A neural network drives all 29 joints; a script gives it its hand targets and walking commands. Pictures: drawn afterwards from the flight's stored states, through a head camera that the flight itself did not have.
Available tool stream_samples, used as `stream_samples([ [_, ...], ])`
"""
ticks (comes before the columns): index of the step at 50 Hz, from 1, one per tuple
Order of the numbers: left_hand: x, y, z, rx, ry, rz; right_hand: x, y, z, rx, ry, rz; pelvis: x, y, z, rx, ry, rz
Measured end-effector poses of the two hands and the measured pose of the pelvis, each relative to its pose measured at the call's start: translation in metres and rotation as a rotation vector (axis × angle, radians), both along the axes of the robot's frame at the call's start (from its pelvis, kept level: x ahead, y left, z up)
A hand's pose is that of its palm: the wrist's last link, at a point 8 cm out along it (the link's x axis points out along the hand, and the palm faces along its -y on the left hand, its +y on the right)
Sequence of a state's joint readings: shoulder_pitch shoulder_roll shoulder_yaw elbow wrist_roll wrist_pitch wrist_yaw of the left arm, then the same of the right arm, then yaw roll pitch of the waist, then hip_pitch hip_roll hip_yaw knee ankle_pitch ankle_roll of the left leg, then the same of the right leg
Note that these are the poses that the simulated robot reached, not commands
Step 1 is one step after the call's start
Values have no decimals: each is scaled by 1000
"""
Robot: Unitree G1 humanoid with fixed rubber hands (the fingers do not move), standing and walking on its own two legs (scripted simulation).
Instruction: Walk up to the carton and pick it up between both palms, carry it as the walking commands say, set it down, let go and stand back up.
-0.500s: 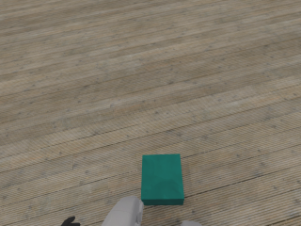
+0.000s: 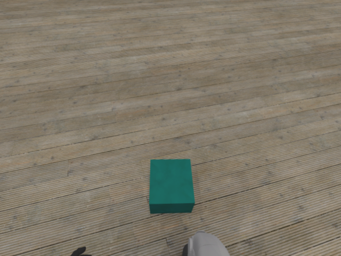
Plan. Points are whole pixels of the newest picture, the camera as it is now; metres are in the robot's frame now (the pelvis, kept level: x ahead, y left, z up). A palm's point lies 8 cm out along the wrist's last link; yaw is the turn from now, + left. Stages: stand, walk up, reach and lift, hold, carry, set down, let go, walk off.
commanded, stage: walk up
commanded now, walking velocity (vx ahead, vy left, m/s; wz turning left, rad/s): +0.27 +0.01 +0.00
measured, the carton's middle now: (170, 185) +0.54 -0.03 -0.68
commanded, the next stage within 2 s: none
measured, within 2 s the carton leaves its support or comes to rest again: neither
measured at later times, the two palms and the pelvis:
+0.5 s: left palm (92, 227) +0.19 +0.20 -0.12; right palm out of the picture +0.03 -0.28 -0.13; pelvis +0.08 -0.03 +0.00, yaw +0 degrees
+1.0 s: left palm (78, 244) +0.16 +0.23 -0.12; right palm (268, 255) +0.13 -0.26 -0.14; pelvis +0.07 -0.02 -0.01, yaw +0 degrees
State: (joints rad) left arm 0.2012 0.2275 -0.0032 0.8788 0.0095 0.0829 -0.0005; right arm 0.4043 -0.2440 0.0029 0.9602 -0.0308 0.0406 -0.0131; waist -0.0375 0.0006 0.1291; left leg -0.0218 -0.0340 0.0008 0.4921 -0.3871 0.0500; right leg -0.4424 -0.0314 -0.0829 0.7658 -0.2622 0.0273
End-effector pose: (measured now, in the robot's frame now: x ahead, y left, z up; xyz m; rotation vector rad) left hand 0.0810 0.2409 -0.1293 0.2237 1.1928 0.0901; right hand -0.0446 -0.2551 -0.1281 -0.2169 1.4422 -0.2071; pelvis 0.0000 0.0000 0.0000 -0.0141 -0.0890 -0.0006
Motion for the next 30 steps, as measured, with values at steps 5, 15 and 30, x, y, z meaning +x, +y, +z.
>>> stream_samples([
  [5,15,8,12,-21,-18,-49,-18,10,17,-13,3,-38,3,8,12,-31,19,-10],
  [15,83,-19,11,-28,-47,-130,-23,6,20,1,77,-105,39,-6,10,-13,87,-14],
  [30,106,-31,13,9,-95,25,145,-24,-7,53,-113,72,93,-31,2,8,64,7],
])
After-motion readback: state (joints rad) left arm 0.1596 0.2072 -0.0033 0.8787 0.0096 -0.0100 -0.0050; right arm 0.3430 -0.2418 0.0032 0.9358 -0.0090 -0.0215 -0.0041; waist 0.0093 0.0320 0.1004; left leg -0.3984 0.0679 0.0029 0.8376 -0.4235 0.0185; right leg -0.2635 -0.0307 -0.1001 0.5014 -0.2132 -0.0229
